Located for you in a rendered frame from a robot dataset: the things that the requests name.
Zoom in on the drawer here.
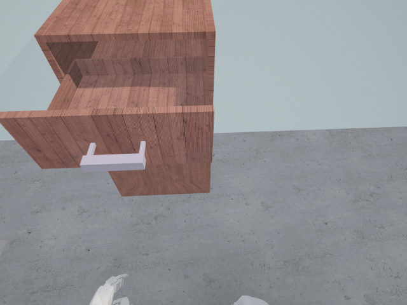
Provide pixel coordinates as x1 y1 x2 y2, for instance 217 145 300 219
0 56 214 169

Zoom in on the cabinet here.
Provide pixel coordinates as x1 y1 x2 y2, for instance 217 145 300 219
34 0 216 196

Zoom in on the handle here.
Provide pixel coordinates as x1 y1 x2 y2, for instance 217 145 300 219
80 141 146 172

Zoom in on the robot left hand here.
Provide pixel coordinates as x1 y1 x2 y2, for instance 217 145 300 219
89 274 130 305

